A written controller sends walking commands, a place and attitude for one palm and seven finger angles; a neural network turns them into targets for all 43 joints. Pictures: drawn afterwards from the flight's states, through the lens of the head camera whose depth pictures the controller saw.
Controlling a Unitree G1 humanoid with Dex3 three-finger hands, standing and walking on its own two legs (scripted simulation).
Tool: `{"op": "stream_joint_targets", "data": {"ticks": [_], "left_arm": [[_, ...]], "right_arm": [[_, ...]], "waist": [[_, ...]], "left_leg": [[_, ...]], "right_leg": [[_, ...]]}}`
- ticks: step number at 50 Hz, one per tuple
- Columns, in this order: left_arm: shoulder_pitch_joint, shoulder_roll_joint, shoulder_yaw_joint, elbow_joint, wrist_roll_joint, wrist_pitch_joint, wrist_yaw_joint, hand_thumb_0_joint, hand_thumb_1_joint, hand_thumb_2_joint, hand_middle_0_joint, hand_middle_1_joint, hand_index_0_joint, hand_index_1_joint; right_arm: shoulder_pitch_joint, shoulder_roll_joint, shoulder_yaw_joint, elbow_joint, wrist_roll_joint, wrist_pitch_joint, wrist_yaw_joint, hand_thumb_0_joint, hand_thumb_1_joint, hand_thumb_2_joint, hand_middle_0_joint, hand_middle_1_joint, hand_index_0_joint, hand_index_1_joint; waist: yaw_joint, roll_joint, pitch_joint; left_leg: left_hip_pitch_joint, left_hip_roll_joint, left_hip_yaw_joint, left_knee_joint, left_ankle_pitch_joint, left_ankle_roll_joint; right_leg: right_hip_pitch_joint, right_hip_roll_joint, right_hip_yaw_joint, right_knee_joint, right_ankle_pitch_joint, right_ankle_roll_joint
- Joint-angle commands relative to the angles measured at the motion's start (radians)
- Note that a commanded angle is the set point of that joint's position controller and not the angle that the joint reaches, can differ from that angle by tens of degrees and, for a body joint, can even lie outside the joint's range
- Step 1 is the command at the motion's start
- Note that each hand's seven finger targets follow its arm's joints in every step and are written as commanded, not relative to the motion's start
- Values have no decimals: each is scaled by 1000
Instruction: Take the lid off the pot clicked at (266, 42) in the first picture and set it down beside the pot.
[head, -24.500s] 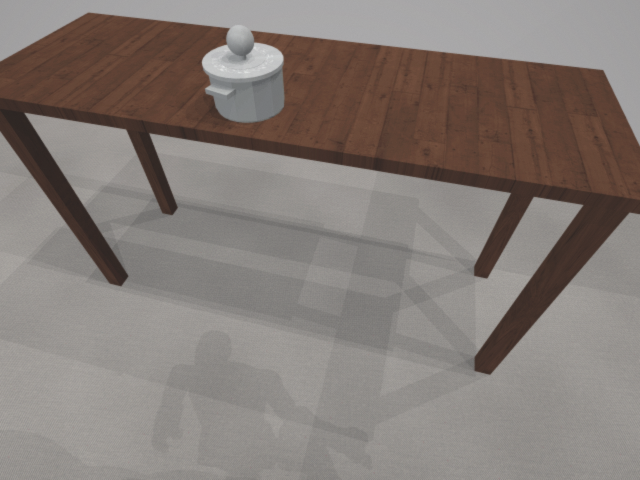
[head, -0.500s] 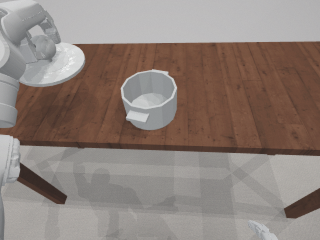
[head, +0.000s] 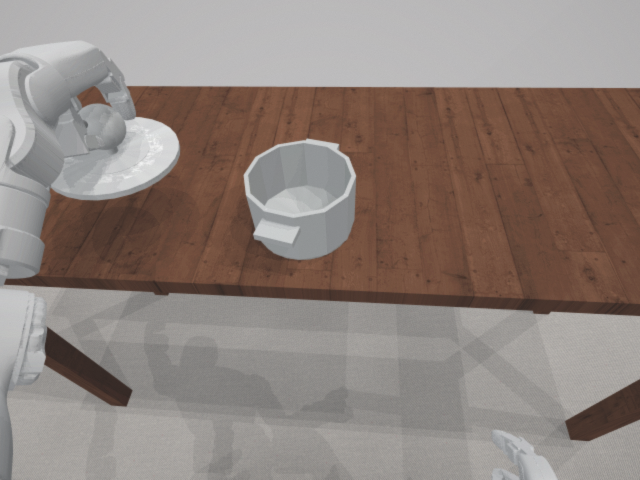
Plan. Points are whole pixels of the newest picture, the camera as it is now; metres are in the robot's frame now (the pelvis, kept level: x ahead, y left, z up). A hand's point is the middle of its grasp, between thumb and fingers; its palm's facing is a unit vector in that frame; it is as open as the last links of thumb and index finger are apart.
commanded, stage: lower the lid onto the table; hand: left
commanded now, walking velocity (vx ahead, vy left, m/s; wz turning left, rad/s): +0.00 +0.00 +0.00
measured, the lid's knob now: (101, 127) +0.47 +0.26 +0.21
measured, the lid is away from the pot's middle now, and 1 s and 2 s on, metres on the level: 0.23 0.22 0.23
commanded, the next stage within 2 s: none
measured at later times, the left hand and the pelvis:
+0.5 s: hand (103, 148) +0.45 +0.26 +0.20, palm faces -0.30 -0.05 -0.95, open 8.3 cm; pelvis +0.00 +0.00 +0.00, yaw +0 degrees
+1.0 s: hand (117, 170) +0.45 +0.26 +0.16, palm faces -0.36 -0.06 -0.93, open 8.3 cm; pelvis +0.01 +0.00 +0.00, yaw +0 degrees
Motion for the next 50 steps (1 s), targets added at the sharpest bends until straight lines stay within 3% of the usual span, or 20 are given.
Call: {"op": "stream_joint_targets", "data": {"ticks": [1, 4, 5, 6, 9, 11, 13, 16, 19, 21, 25, 28, 31, 36, 38, 40, 41, 45, 48, 50], "left_arm": [[-617, 379, 192, -334, 18, -21, 82, 0, 399, 1323, -1000, -613, -934, -610], [-570, 299, 133, -221, 11, -8, 76, 0, 399, 1323, -1000, -613, -934, -610], [-520, 289, 121, -223, -8, -15, 81, 0, 399, 1323, -1000, -613, -934, -610], [-577, 359, 183, -289, 12, -24, 84, 0, 399, 1323, -1000, -613, -934, -610], [-570, 301, 134, -246, 6, -23, 85, 0, 399, 1323, -1000, -613, -934, -610], [-576, 354, 181, -325, 5, -37, 94, 0, 399, 1323, -1000, -613, -934, -610], [-526, 330, 170, -214, 7, -30, 93, 0, 399, 1323, -1000, -613, -934, -610], [-553, 340, 168, -253, 8, -43, 99, 0, 399, 1323, -1000, -613, -934, -610], [-532, 322, 155, -177, 9, -39, 105, 0, 399, 1323, -1000, -613, -934, -610], [-578, 331, 156, -257, 9, -58, 108, 0, 399, 1323, -1000, -613, -934, -610], [-505, 289, 132, -214, -13, -60, 115, 0, 399, 1323, -1000, -613, -934, -610], [-491, 322, 171, -169, 8, -57, 112, 0, 399, 1323, -1000, -613, -934, -610], [-522, 328, 173, -252, 2, -69, 118, 0, 399, 1323, -1000, -613, -934, -610], [-474, 339, 189, -234, 2, -75, 122, 0, 399, 1323, -1000, -613, -934, -610], [-439, 317, 171, -144, 2, -67, 120, 0, 399, 1323, -1000, -613, -934, -610], [-455, 284, 136, -201, -20, -76, 125, 0, 399, 1323, -1000, -613, -934, -610], [-492, 349, 190, -251, 1, -83, 131, 0, 399, 1323, -1000, -613, -934, -610], [-441, 278, 138, -205, -23, -86, 130, 0, 399, 1323, -1000, -613, -934, -610], [-433, 318, 174, -194, -6, -92, 132, 0, 399, 1323, -1000, -613, -934, -610], [-423, 245, 110, -172, -24, -92, 132, 0, 399, 1323, -1000, -613, -934, -610]], "right_arm": [[-30, -132, -53, -134, -9, -44, -5, 0, -900, -900, 200, 300, 200, 300], [-38, -131, -50, -118, 2, -38, -9, 0, -900, -900, 200, 300, 200, 300], [-18, -147, -58, -116, -4, -41, -8, 0, -900, -900, 200, 300, 200, 300], [-25, -138, -55, -123, -9, -39, -6, 0, -900, -900, 200, 300, 200, 300], [-40, -133, -51, -118, 0, -39, -10, 0, -900, -900, 200, 300, 200, 300], [-27, -137, -57, -125, -12, -42, -5, 0, -900, -900, 200, 300, 200, 300], [-28, -136, -53, -112, -6, -38, -8, 0, -900, -900, 200, 300, 200, 300], [-16, -140, -57, -115, -11, -35, -8, 0, -900, -900, 200, 300, 200, 300], [-17, -139, -55, -106, -6, -38, -16, 0, -900, -900, 200, 300, 200, 300], [-9, -138, -58, -115, -14, -39, -13, 0, -900, -900, 200, 300, 200, 300], [5, -150, -66, -101, -15, -48, -13, 0, -900, -900, 200, 300, 200, 300], [0, -144, -60, -100, -13, -40, -12, 0, -900, -900, 200, 300, 200, 300], [2, -143, -65, -109, -19, -38, -8, 0, -900, -900, 200, 300, 200, 300], [7, -144, -65, -109, -20, -35, -7, 0, -900, -900, 200, 300, 200, 300], [4, -146, -62, -99, -12, -29, -12, 0, -900, -900, 200, 300, 200, 300], [7, -154, -72, -101, -15, -34, -12, 0, -900, -900, 200, 300, 200, 300], [10, -148, -69, -108, -20, -33, -11, 0, -900, -900, 200, 300, 200, 300], [17, -152, -73, -94, -19, -35, -15, 0, -900, -900, 200, 300, 200, 300], [1, -147, -65, -98, -16, -31, -15, 0, -900, -900, 200, 300, 200, 300], [15, -152, -74, -87, -18, -30, -15, 0, -900, -900, 200, 300, 200, 300]], "waist": [[-1, 53, -515], [-18, 15, -410], [-22, 32, -419], [-5, 25, -461], [-16, 15, -429], [-5, 52, -498], [-12, 22, -418], [-13, 25, -455], [-17, 3, -420], [-17, 43, -475], [-27, 60, -447], [-17, 3, -419], [-16, 29, -479], [-15, 24, -471], [-23, -18, -399], [-30, 35, -435], [-17, 42, -490], [-37, 39, -452], [-23, 17, -452], [-44, 40, -425]], "left_leg": [[275, -30, -29, -1, 394, 43], [240, -26, -22, -14, 325, 41], [252, -23, -29, -5, 336, 38], [245, -29, -27, -17, 316, 41], [242, -28, -26, -17, 319, 40], [276, -27, -37, -11, 368, 38], [235, -25, -32, -18, 324, 38], [237, -30, -30, -21, 307, 39], [227, -28, -28, -23, 275, 40], [254, -30, -34, -19, 320, 39], [277, -21, -41, 0, 371, 33], [232, -23, -33, -17, 331, 38], [257, -28, -33, -10, 367, 39], [250, -26, -35, -4, 393, 39], [213, -25, -23, -10, 334, 41], [249, -24, -28, 4, 369, 39], [264, -28, -33, -3, 367, 41], [273, -22, -34, 17, 423, 38], [247, -28, -29, 5, 389, 43], [260, -24, -29, 17, 387, 38]], "right_leg": [[125, 67, 1, -15, 328, -51], [72, 65, -12, -20, 287, -51], [60, 59, -11, -23, 281, -57], [106, 69, -8, -26, 285, -53], [86, 66, -11, -15, 289, -54], [108, 71, -6, -18, 298, -53], [80, 69, -15, -19, 275, -55], [101, 70, -9, -25, 279, -53], [79, 70, -11, -20, 259, -55], [98, 71, -6, -23, 283, -54], [58, 64, -9, -17, 288, -59], [82, 72, -11, -18, 289, -54], [112, 72, -3, -19, 322, -52], [111, 73, -3, -17, 332, -50], [88, 73, -9, -19, 311, -49], [74, 64, -7, -16, 316, -54], [106, 74, -1, -17, 316, -51], [69, 67, -6, -15, 340, -52], [96, 73, -4, -9, 342, -49], [48, 68, -8, -18, 322, -53]]}}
